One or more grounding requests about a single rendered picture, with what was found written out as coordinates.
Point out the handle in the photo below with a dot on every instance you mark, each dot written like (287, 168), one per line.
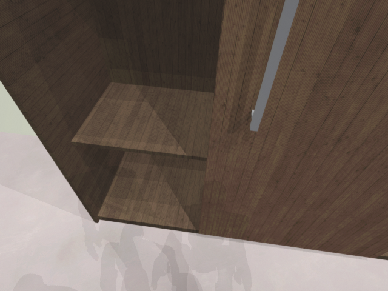
(285, 23)

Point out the wardrobe door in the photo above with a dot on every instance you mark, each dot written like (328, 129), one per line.
(315, 174)

